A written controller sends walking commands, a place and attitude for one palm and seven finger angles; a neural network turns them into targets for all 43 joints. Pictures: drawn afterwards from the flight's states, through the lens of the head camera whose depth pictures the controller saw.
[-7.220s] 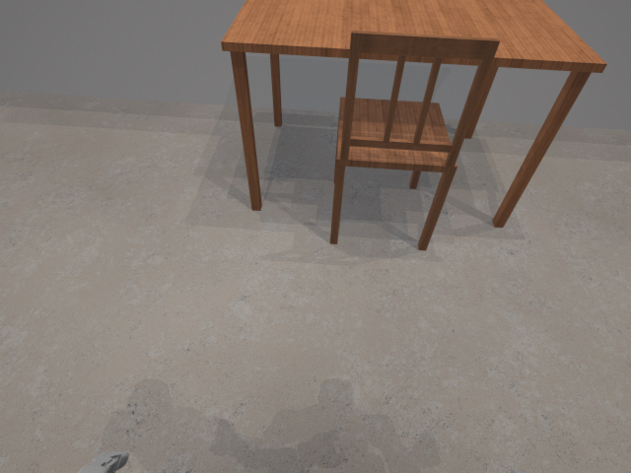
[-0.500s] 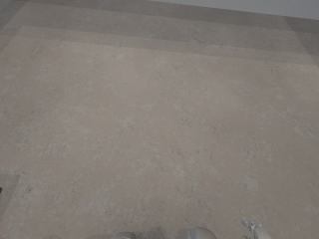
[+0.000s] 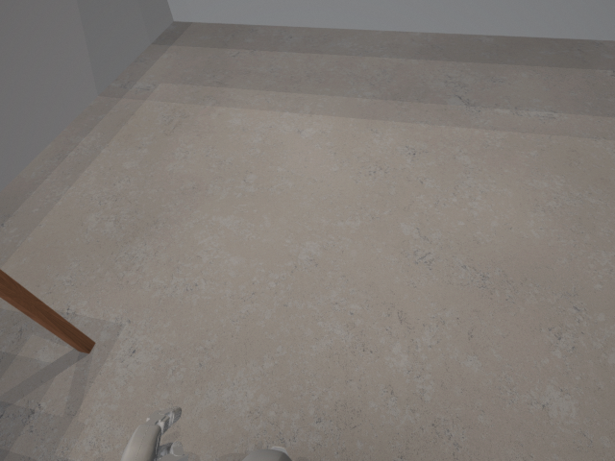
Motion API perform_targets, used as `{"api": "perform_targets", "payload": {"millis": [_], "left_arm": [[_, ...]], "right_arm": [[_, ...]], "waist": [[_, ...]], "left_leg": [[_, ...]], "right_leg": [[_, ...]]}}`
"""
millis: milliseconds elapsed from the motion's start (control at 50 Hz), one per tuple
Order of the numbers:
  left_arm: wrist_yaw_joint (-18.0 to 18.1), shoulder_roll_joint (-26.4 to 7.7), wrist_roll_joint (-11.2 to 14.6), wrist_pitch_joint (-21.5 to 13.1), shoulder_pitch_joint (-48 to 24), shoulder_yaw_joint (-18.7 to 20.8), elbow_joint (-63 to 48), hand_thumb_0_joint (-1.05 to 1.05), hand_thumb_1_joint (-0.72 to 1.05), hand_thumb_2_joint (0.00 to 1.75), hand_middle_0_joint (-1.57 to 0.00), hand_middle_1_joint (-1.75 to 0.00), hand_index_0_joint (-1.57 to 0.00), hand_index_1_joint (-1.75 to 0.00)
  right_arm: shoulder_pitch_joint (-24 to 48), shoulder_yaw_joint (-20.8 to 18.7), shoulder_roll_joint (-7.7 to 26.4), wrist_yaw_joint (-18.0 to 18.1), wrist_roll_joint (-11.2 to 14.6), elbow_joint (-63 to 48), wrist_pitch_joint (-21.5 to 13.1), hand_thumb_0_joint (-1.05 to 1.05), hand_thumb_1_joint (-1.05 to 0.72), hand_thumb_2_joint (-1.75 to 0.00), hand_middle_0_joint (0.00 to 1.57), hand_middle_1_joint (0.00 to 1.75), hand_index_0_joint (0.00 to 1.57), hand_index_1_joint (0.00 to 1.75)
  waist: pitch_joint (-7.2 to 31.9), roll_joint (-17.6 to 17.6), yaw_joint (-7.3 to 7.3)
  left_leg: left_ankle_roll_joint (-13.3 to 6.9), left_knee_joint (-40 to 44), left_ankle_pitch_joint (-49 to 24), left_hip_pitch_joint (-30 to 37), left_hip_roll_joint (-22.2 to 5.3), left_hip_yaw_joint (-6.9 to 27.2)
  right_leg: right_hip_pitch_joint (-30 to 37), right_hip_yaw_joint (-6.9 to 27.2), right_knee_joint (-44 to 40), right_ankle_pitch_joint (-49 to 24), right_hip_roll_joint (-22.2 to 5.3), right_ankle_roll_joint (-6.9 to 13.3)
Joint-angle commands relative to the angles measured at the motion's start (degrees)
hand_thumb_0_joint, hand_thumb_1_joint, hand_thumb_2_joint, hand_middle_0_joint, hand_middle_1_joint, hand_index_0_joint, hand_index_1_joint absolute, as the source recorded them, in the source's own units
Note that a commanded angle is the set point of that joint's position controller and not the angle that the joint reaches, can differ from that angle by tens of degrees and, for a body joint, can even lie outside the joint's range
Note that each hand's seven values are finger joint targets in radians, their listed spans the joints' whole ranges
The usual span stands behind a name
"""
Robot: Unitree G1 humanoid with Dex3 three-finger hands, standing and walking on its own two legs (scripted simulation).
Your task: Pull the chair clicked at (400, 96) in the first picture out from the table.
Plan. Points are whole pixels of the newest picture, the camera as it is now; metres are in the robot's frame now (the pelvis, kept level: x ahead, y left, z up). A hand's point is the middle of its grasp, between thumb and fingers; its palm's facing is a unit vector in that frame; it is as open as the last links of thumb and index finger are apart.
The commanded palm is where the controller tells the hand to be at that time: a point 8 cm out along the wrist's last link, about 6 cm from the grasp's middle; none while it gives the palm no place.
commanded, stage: turn to face it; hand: left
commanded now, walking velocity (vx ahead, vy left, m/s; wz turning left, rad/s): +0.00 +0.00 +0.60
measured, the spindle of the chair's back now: out of the picture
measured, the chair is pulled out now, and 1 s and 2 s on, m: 0.00 0.00 0.00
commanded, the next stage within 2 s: none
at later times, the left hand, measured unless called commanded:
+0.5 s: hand out of the picture -0.07 +0.27 -0.19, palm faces +0.37 -0.89 -0.26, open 7.4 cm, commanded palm none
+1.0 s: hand out of the picture -0.01 +0.26 -0.13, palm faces +0.55 -0.78 -0.29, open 7.4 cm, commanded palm none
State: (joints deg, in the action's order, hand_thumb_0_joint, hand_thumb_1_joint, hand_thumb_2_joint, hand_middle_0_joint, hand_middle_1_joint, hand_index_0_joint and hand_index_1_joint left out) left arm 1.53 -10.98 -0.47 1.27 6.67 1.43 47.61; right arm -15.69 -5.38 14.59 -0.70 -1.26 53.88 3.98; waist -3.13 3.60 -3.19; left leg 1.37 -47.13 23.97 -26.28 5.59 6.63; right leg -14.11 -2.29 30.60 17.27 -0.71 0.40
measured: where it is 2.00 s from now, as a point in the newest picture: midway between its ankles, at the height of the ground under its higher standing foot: outside the picture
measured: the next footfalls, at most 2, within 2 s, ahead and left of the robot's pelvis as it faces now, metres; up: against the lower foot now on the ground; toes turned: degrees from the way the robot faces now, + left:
left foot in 0.40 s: +0.01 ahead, +0.15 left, +0.00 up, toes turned +22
right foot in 0.96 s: +0.08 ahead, -0.07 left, +0.00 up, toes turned +34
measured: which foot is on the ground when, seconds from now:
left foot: up 0.00-0.38, down 0.40-0.96, up 0.98-1.00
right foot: down 0.00-0.40, up 0.42-0.94, down 0.96-1.00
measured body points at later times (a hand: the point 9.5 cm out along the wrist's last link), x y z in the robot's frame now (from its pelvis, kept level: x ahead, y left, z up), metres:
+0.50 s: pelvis -0.02 +0.05 -0.01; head +0.01 +0.09 +0.44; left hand -0.08 +0.31 -0.17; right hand +0.20 -0.16 -0.12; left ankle -0.03 +0.13 -0.73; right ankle -0.02 -0.11 -0.67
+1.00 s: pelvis -0.01 +0.01 +0.00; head +0.03 +0.01 +0.45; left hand -0.04 +0.30 -0.11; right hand +0.16 -0.19 -0.16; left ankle -0.04 +0.13 -0.72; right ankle +0.05 -0.09 -0.74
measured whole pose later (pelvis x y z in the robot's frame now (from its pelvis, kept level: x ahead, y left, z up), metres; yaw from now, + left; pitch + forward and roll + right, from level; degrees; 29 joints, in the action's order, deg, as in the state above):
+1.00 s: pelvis -0.01 +0.01 +0.00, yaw +35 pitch +1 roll +0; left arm 1.5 -11.9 -0.4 1.3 7.0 1.8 47.3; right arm -15.0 -4.6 13.8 -0.7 -1.0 53.5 3.9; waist -3.1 3.2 -2.5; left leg 0.7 -39.8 20.5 -23.4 6.2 9.4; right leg -14.2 -1.0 30.4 17.0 -0.3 -0.7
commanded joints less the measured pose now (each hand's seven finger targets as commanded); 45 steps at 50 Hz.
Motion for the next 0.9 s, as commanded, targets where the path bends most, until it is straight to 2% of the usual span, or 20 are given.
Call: {"api": "perform_targets", "payload": {"millis": [0,40,120,200,280,320,340,360,380,400,420,440,480,500,540,600,680,760,840,880], "left_arm": [[0.74,-10.02,-0.18,-1.46,-2.34,2.87,-4.44,0.0,0.9,0.9,-0.2,-0.3,-0.2,-0.3],[0.58,-9.3,-0.23,-1.89,0.41,2.46,-3.6,0.0,0.9,0.9,-0.2,-0.3,-0.2,-0.3],[0.63,-10.53,-0.48,-1.86,5.54,2.88,-1.79,0.0,0.9,0.9,-0.2,-0.3,-0.2,-0.3],[0.52,-12.32,-1.04,-1.5,8.49,3.41,-0.62,0.0,0.9,0.9,-0.2,-0.3,-0.2,-0.3],[0.35,-14.21,-1.32,-0.96,9.22,4.2,0.22,0.0,0.9,0.9,-0.2,-0.3,-0.2,-0.3],[0.14,-14.59,-1.12,-0.71,9.38,4.42,0.68,0.0,0.9,0.9,-0.2,-0.3,-0.2,-0.3],[-0.03,-14.65,-0.7,-0.59,8.86,4.52,0.66,0.0,0.9,0.9,-0.2,-0.3,-0.2,-0.3],[-0.23,-13.34,-0.29,-0.45,8.67,4.26,0.26,0.0,0.9,0.9,-0.2,-0.3,-0.2,-0.3],[-0.76,-9.13,0.2,-0.46,7.37,3.45,-2.51,0.0,0.9,0.9,-0.2,-0.3,-0.2,-0.3],[-0.35,-9.01,-0.31,0.18,3.92,2.74,-4.09,0.0,0.9,0.9,-0.2,-0.3,-0.2,-0.3],[-0.15,-9.66,-0.53,0.6,3.08,2.94,-3.65,0.0,0.9,0.9,-0.2,-0.3,-0.2,-0.3],[-0.08,-9.31,-0.39,0.63,1.84,3.22,-2.88,0.0,0.9,0.9,-0.2,-0.3,-0.2,-0.3],[-0.68,-10.17,-0.52,0.74,3.04,3.56,-0.98,0.0,0.9,0.9,-0.2,-0.3,-0.2,-0.3],[-0.86,-9.92,-0.61,0.83,4.55,3.62,-0.41,0.0,0.9,0.9,-0.2,-0.3,-0.2,-0.3],[-0.9,-9.81,-0.64,0.94,5.67,3.59,0.05,0.0,0.9,0.9,-0.2,-0.3,-0.2,-0.3],[-0.67,-9.7,-0.65,1.0,4.86,3.52,-0.4,0.0,0.9,0.9,-0.2,-0.3,-0.2,-0.3],[-0.37,-9.32,-0.52,0.84,1.24,3.44,-2.19,0.0,0.9,0.9,-0.2,-0.3,-0.2,-0.3],[-0.19,-8.53,-0.22,0.36,-0.93,3.07,-3.66,0.0,0.9,0.9,-0.2,-0.3,-0.2,-0.3],[0.14,-7.97,0.3,-0.04,1.49,2.95,-3.76,0.0,0.9,0.9,-0.2,-0.3,-0.2,-0.3],[0.36,-8.5,0.56,-0.47,4.07,3.17,-3.31,0.0,0.9,0.9,-0.2,-0.3,-0.2,-0.3]], "right_arm": [[0.51,-1.6,5.66,-0.74,-0.25,-3.83,-0.65,0.0,-0.9,-0.9,0.2,0.3,0.2,0.3],[0.58,-1.24,4.68,-1.07,-0.09,-3.62,-0.43,0.0,-0.9,-0.9,0.2,0.3,0.2,0.3],[4.43,-0.78,4.43,-1.15,0.06,-4.3,-0.02,0.0,-0.9,-0.9,0.2,0.3,0.2,0.3],[9.33,0.05,3.6,-1.31,0.33,-5.59,-0.36,0.0,-0.9,-0.9,0.2,0.3,0.2,0.3],[10.66,0.87,3.14,-1.34,0.7,-6.37,-1.35,0.0,-0.9,-0.9,0.2,0.3,0.2,0.3],[8.72,0.78,3.91,-1.12,0.65,-6.3,-1.83,0.0,-0.9,-0.9,0.2,0.3,0.2,0.3],[6.13,0.4,5.18,-1.05,0.49,-5.86,-2.11,0.0,-0.9,-0.9,0.2,0.3,0.2,0.3],[1.9,-0.56,8.75,-1.04,0.34,-5.02,-2.68,0.0,-0.9,-0.9,0.2,0.3,0.2,0.3],[-2.8,-2.51,16.24,-0.55,0.16,-4.79,-3.34,0.0,-0.9,-0.9,0.2,0.3,0.2,0.3],[-6.3,-2.61,17.89,-0.07,0.91,-3.16,-2.92,0.0,-0.9,-0.9,0.2,0.3,0.2,0.3],[-4.59,-2.09,16.02,0.3,0.63,-3.02,-2.88,0.0,-0.9,-0.9,0.2,0.3,0.2,0.3],[-1.17,-1.74,14.08,0.88,0.38,-4.11,-3.09,0.0,-0.9,-0.9,0.2,0.3,0.2,0.3],[5.9,-0.55,11.07,1.11,0.22,-6.31,-3.08,0.0,-0.9,-0.9,0.2,0.3,0.2,0.3],[7.21,-0.31,10.59,1.07,0.24,-6.73,-3.2,0.0,-0.9,-0.9,0.2,0.3,0.2,0.3],[6.74,-0.26,10.58,1.03,0.43,-6.83,-3.42,0.0,-0.9,-0.9,0.2,0.3,0.2,0.3],[5.35,-0.45,10.55,0.9,0.38,-6.65,-3.32,0.0,-0.9,-0.9,0.2,0.3,0.2,0.3],[3.33,-0.83,10.78,0.79,0.08,-6.17,-2.91,0.0,-0.9,-0.9,0.2,0.3,0.2,0.3],[1.85,-1.23,10.77,0.81,-0.1,-5.64,-2.66,0.0,-0.9,-0.9,0.2,0.3,0.2,0.3],[2.57,-1.63,10.62,0.81,-0.2,-5.84,-2.29,0.0,-0.9,-0.9,0.2,0.3,0.2,0.3],[3.32,-1.63,10.05,0.65,0.08,-5.98,-2.14,0.0,-0.9,-0.9,0.2,0.3,0.2,0.3]], "waist": [[1.22,-12.55,0.4],[0.91,-13.86,1.17],[0.96,-14.45,3.33],[1.32,-15.07,5.07],[3.46,-17.6,5.99],[5.32,-17.01,4.97],[6.65,-14.69,3.14],[10.09,-6.24,0.71],[12.8,13.55,-2.23],[14.48,11.32,-3.12],[12.72,8.01,-2.13],[9.84,10.02,-1.72],[4.83,6.76,1.29],[4.42,5.78,2.24],[5.32,4.09,2.55],[5.53,2.54,2.21],[4.4,3.51,1.12],[5.56,5.27,0.47],[7.47,6.27,1.61],[8.4,5.26,2.96]], "left_leg": [[2.45,-22.76,-1.32,-8.16,-6.13,-3.34],[3.26,-23.75,-3.83,-8.76,-6.44,-4.85],[4.21,-19.65,-3.39,-8.95,-7.72,-6.6],[4.0,-9.15,-0.07,-5.44,-8.02,-9.45],[2.42,2.97,1.04,1.51,-7.25,-12.73],[1.53,11.25,-3.24,6.71,-6.06,-14.15],[0.97,17.57,-9.53,12.27,-5.89,-13.93],[-0.84,23.5,-19.86,23.6,-9.86,-8.42],[-8.84,24.25,-46.36,34.38,-27.43,14.54],[-14.26,23.14,-58.96,33.52,-31.44,16.05],[-14.2,23.38,-50.94,29.87,-29.01,10.73],[-13.35,24.32,-44.76,26.08,-25.67,10.94],[-10.39,26.49,-35.51,18.78,-20.95,6.3],[-9.67,27.21,-33.24,17.57,-19.4,5.4],[-9.35,28.02,-31.68,17.9,-18.04,5.15],[-10.17,29.13,-26.69,17.99,-17.97,7.89],[-11.34,29.44,-23.0,17.45,-17.98,13.05],[-11.9,27.39,-27.04,17.87,-17.25,17.07],[-11.0,25.1,-31.16,15.16,-15.38,19.33],[-9.27,23.25,-30.11,11.8,-13.32,20.1]], "right_leg": [[3.5,8.29,-14.11,-12.83,-17.68,5.6],[5.02,3.52,-12.77,-19.01,-16.09,4.7],[8.71,1.33,-12.06,-22.28,-17.6,5.28],[10.39,-1.01,-9.88,-28.24,-19.05,6.05],[11.02,-3.56,-5.46,-32.67,-20.36,5.71],[10.57,-5.64,-1.31,-33.14,-19.87,3.83],[8.18,-7.79,3.31,-30.43,-19.05,1.89],[0.36,-8.94,14.17,-23.16,-17.32,-0.91],[-18.65,-9.62,28.44,14.99,-8.29,-6.08],[-21.25,-2.3,35.16,23.02,-7.12,-5.86],[-20.63,0.12,37.51,19.8,-8.17,-5.26],[-21.55,0.88,38.48,16.26,-8.05,-5.42],[-19.38,2.13,38.85,8.26,-7.8,-5.68],[-18.2,1.77,38.01,6.32,-7.17,-5.83],[-17.36,1.9,36.06,3.99,-6.35,-6.2],[-16.89,2.31,32.39,3.52,-5.61,-6.58],[-16.58,2.93,26.78,5.47,-4.34,-6.57],[-13.67,3.14,19.58,7.57,-2.33,-6.0],[-5.6,2.71,10.08,6.4,0.34,-4.84],[1.47,2.38,0.96,1.5,1.01,-4.35]]}}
